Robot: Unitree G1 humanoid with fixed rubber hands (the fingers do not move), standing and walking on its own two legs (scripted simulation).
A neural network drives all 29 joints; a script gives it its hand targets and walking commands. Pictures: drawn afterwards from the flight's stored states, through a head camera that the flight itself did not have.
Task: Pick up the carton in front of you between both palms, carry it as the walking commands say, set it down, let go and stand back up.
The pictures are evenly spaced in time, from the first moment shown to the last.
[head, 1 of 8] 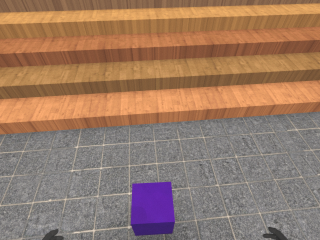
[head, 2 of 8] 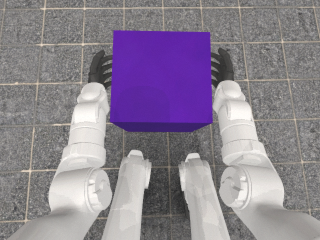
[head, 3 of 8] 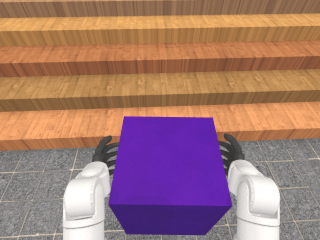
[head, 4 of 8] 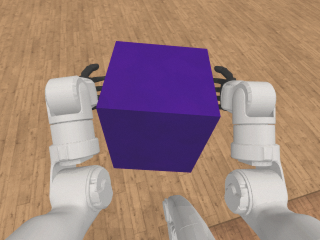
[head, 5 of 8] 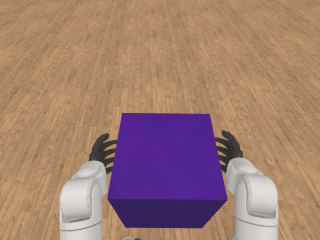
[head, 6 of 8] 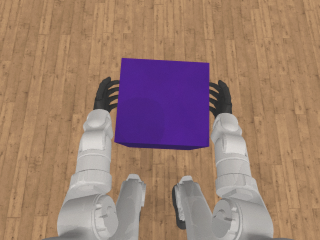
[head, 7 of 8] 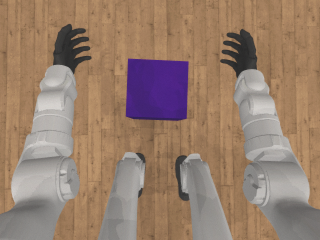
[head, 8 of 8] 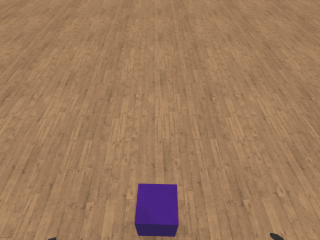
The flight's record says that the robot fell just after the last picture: no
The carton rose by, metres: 1.54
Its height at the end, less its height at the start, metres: +0.78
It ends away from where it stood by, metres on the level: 4.63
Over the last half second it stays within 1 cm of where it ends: yes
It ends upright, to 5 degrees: yes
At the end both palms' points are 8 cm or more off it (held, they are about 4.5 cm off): yes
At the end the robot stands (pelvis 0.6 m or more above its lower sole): yes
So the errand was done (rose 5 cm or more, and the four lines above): yes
